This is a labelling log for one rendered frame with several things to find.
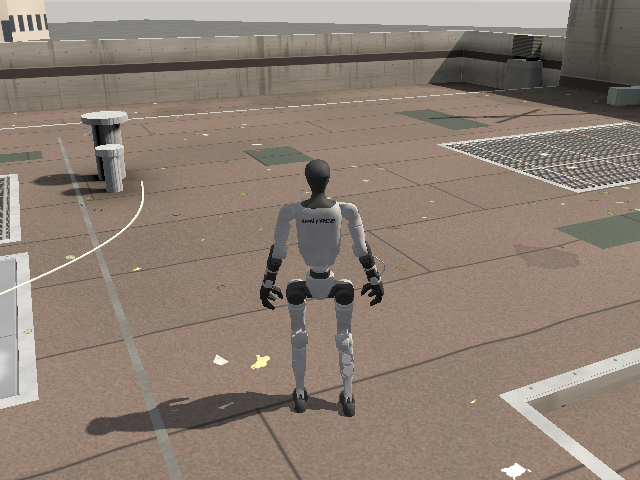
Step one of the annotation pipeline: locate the right robot forearm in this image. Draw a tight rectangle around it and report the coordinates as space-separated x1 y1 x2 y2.
359 241 381 285

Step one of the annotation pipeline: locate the left robot forearm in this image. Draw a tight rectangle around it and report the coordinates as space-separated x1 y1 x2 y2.
262 244 282 288

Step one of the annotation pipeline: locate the left robot upper arm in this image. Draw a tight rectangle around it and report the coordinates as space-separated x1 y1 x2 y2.
272 203 298 260

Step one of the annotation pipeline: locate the right robot upper arm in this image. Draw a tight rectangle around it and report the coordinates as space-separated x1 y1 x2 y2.
339 202 369 257

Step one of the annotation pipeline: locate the robot head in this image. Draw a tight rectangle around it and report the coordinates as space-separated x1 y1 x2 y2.
301 159 336 209

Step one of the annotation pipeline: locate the robot right thigh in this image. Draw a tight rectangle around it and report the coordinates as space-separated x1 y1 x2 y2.
334 279 354 352

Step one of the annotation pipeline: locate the robot left hand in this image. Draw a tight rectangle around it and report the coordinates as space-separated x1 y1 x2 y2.
260 285 283 310

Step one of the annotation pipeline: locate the robot right hand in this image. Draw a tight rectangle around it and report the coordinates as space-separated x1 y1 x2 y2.
361 281 384 306

